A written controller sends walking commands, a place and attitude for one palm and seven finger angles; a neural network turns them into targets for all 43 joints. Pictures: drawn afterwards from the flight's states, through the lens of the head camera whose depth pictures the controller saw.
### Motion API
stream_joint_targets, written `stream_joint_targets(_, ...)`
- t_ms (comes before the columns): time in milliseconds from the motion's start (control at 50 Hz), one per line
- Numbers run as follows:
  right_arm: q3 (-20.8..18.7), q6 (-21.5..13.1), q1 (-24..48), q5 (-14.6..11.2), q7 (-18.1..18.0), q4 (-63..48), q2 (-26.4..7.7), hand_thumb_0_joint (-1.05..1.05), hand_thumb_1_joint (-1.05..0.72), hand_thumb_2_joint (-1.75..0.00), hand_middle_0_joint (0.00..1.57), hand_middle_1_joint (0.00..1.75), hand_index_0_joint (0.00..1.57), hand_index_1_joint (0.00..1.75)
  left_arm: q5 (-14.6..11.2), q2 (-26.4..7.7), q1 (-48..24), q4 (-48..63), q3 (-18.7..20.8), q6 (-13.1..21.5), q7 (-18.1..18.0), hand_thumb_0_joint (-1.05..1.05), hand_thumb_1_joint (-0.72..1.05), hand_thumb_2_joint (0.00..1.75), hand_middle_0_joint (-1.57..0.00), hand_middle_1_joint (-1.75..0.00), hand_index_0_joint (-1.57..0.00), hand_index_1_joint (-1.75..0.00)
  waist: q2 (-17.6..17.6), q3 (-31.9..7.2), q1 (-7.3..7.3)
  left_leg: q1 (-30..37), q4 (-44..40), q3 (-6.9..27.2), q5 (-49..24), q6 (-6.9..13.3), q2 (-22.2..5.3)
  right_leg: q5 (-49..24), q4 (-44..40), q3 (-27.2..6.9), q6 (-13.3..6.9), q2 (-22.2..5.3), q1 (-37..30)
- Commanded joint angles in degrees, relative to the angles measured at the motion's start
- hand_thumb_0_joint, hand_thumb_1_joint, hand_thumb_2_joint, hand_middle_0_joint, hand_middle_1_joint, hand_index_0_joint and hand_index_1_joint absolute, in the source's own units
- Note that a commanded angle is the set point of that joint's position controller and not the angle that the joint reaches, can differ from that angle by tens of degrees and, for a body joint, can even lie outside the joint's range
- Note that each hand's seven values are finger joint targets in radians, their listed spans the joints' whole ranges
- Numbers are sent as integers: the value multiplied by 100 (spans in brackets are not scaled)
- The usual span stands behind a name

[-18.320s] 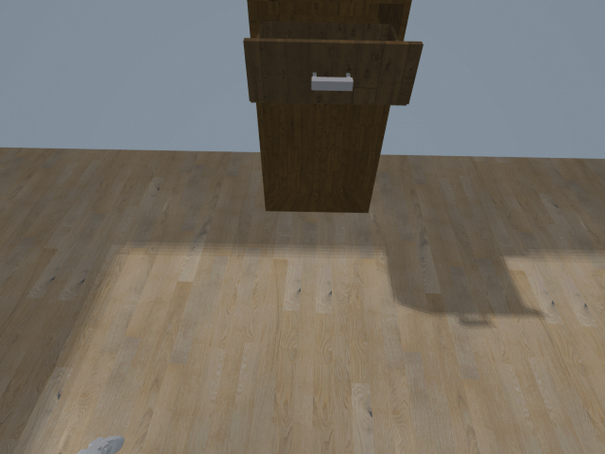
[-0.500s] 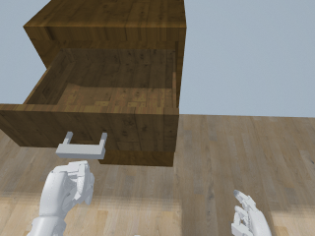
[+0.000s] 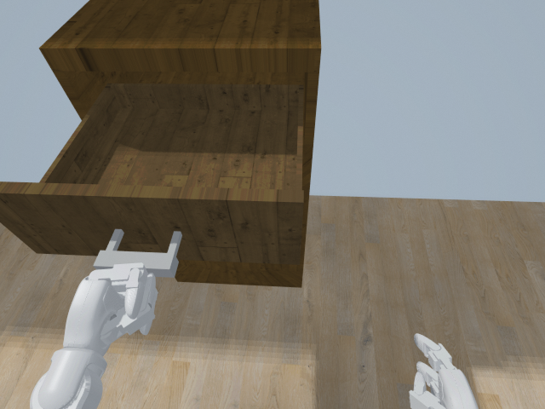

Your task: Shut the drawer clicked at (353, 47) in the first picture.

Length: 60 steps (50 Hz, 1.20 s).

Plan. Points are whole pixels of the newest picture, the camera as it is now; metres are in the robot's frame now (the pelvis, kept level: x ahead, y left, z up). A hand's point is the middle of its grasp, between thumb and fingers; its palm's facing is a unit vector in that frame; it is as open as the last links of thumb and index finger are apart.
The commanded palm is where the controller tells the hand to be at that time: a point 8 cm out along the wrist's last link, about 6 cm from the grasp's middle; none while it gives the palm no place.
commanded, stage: push the drawer shut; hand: left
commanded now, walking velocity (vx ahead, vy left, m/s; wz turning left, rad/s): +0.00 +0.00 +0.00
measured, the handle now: (142, 250) +0.31 +0.20 +0.08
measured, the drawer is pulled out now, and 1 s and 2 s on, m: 0.29 0.16 0.04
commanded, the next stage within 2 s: none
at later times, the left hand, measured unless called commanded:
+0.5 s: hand (160, 257) +0.31 +0.18 +0.07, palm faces -0.04 -1.00 -0.04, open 3.0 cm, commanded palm +0.30 +0.23 +0.08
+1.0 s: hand (178, 223) +0.37 +0.17 +0.07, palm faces -0.01 -1.00 -0.04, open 3.1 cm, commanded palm +0.36 +0.22 +0.08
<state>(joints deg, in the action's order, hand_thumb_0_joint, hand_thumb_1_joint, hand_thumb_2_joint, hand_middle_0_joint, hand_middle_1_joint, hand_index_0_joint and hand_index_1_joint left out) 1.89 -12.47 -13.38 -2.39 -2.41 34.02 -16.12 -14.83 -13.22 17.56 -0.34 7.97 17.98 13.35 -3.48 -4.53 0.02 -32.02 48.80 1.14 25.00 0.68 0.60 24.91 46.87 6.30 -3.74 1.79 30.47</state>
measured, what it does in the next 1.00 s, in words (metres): stands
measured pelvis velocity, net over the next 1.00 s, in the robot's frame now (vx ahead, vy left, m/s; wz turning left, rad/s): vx -0.01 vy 0.02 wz -0.03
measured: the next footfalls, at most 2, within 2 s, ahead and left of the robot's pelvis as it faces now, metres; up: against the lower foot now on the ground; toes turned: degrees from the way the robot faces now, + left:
none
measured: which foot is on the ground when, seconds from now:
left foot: down 0.00-1.00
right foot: down 0.00-1.00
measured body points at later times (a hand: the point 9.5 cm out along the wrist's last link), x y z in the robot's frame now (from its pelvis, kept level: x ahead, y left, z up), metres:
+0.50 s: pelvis -0.02 +0.02 +0.00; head +0.02 +0.02 +0.45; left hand +0.30 +0.23 +0.07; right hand +0.13 -0.22 -0.09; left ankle -0.01 +0.11 -0.70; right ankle -0.01 -0.07 -0.70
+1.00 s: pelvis -0.01 +0.02 +0.00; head +0.04 +0.01 +0.45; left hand +0.36 +0.22 +0.07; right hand +0.09 -0.23 -0.11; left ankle -0.01 +0.11 -0.70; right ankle -0.01 -0.07 -0.70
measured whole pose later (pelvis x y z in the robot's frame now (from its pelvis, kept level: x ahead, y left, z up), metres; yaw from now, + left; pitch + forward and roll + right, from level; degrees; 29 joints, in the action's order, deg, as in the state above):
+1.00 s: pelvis -0.01 +0.02 +0.00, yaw -1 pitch +10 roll -1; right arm 2.1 -5.9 -16.2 -2.0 -0.9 37.1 -15.4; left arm -9.9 -13.0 -18.7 -32.6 8.1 17.9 5.6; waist -2.1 -3.7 -2.3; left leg -34.0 47.4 -1.1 23.0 2.5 1.4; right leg 22.4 45.9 4.1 -2.1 0.9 33.1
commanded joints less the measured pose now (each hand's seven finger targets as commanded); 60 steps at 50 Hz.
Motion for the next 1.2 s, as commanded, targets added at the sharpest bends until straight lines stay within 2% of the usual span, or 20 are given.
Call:
stream_joint_targets(0,-259,-354,383,-27,-69,-783,-589,0,-90,-90,20,30,20,30,-198,-690,-1713,976,482,365,-135,0,90,90,-140,-160,-140,-160,418,-1031,-265,265,-538,43,-1268,124,57,-1588,-931,-824,380,-322,-730)
stream_joint_targets(120,-219,-343,457,-54,-124,-651,-615,0,-90,-90,20,30,20,30,-129,-673,-2870,572,292,266,-193,0,90,90,-140,-160,-140,-160,277,-1003,-360,386,-693,146,-847,124,39,-842,-960,-703,326,-258,-389)
stream_joint_targets(160,-223,-332,437,-43,-131,-623,-637,0,-90,-90,20,30,20,30,-70,-851,-3031,474,440,241,-283,0,90,90,-140,-160,-140,-160,255,-1104,-323,448,-745,179,-852,129,23,-804,-944,-654,299,-243,-408)
stream_joint_targets(180,-211,-317,432,-37,-119,-634,-616,0,-90,-90,20,30,20,30,-54,-729,-3013,338,366,205,-296,0,90,90,-140,-160,-140,-160,199,-1158,-283,491,-780,167,-910,122,35,-893,-915,-629,287,-238,-451)
stream_joint_targets(260,-204,-265,409,-29,-125,-599,-651,0,-90,-90,20,30,20,30,15,-849,-3581,49,383,117,-373,0,90,90,-140,-160,-140,-160,251,-1204,-324,521,-823,214,-867,105,6,-850,-877,-570,276,-215,-366)
stream_joint_targets(380,-192,-165,339,-26,-77,-596,-647,0,-90,-90,20,30,20,30,99,-656,-4196,-434,215,75,-538,0,90,90,-140,-160,-140,-160,286,-1114,-324,569,-950,272,-745,71,-20,-711,-846,-488,257,-181,-204)
stream_joint_targets(460,-206,-66,249,-23,-66,-556,-702,0,-90,-90,20,30,20,30,233,-913,-4674,-802,342,74,-651,0,90,90,-140,-160,-140,-160,300,-1132,-346,552,-969,297,-683,61,-40,-638,-808,-481,242,-173,-143)
stream_joint_targets(480,-195,-48,238,-19,-55,-582,-672,0,-90,-90,20,30,20,30,253,-736,-4786,-851,194,76,-654,0,90,90,-140,-160,-140,-160,207,-1200,-341,603,-985,287,-727,55,-30,-687,-789,-484,236,-174,-155)
stream_joint_targets(540,-234,-14,133,-8,-17,-578,-675,0,-90,-90,20,30,20,30,284,-779,-4915,-863,264,107,-730,0,90,90,-140,-160,-140,-160,24,-1526,-285,859,-979,328,-1046,1,-52,-958,-699,-438,204,-163,-195)
stream_joint_targets(560,-240,27,80,5,-7,-545,-699,0,-90,-90,20,30,20,30,324,-824,-4802,-1043,287,102,-761,0,90,90,-140,-160,-140,-160,271,-1518,-298,781,-972,314,-1139,19,-73,-1031,-702,-438,221,-153,-259)
stream_joint_targets(620,-260,89,15,2,27,-524,-687,0,-90,-90,20,30,20,30,341,-720,-5152,-1067,170,153,-778,0,90,90,-140,-160,-140,-160,118,-1543,-352,856,-948,297,-1254,-3,-69,-1181,-684,-440,214,-156,-216)
stream_joint_targets(660,-266,151,-43,11,28,-483,-724,0,-90,-90,20,30,20,30,372,-936,-5165,-1325,361,163,-836,0,90,90,-140,-160,-140,-160,390,-1440,-361,731,-951,318,-1228,15,-89,-1148,-693,-432,223,-132,-220)
stream_joint_targets(700,-264,187,-79,6,53,-490,-692,0,-90,-90,20,30,20,30,390,-642,-5447,-1323,85,201,-829,0,90,90,-140,-160,-140,-160,160,-1478,-416,831,-939,296,-1306,11,-76,-1243,-684,-447,219,-137,-157)
stream_joint_targets(740,-283,224,-141,27,65,-458,-706,0,-90,-90,20,30,20,30,416,-706,-5527,-1383,150,227,-852,0,90,90,-140,-160,-140,-160,88,-1579,-395,923,-923,307,-1475,-14,-83,-1367,-644,-434,208,-140,-168)
stream_joint_targets(760,-305,253,-172,23,69,-433,-728,0,-90,-90,20,30,20,30,436,-953,-5491,-1485,370,242,-891,0,90,90,-140,-160,-140,-160,159,-1616,-372,903,-894,306,-1523,-6,-91,-1384,-645,-451,205,-125,-200)
stream_joint_targets(880,-312,369,-270,30,120,-383,-698,0,-90,-90,20,30,20,30,468,-712,-5887,-1694,140,362,-887,0,90,90,-140,-160,-140,-160,129,-1619,-471,939,-860,264,-1636,5,-91,-1534,-654,-467,218,-110,-155)
stream_joint_targets(960,-299,473,-335,32,78,-294,-735,0,-90,-90,20,30,20,30,482,-1132,-6320,-2220,468,393,-888,0,90,90,-140,-160,-140,-160,523,-1447,-534,513,-822,180,-1255,83,-55,-1428,-724,-569,256,-111,-274)
stream_joint_targets(1040,-288,515,-371,14,67,-264,-696,0,-90,-90,20,30,20,30,506,-1015,-6846,-2423,321,470,-796,0,90,90,-140,-160,-140,-160,35,-1636,-577,697,-790,187,-1281,62,-32,-1438,-683,-580,221,-127,-163)
stream_joint_targets(1120,-298,558,-480,32,70,-216,-705,0,-90,-90,20,30,20,30,494,-1131,-7169,-2625,421,540,-773,0,90,90,-140,-160,-140,-160,83,-1964,-615,768,-710,171,-1465,85,-15,-1668,-668,-626,238,-121,-277)
stream_joint_targets(1180,-292,603,-572,37,66,-153,-732,0,-90,-90,20,30,20,30,479,-1369,-7318,-3050,633,565,-727,0,90,90,-140,-160,-140,-160,355,-1946,-617,508,-677,148,-1420,109,-6,-1755,-660,-666,253,-111,-419)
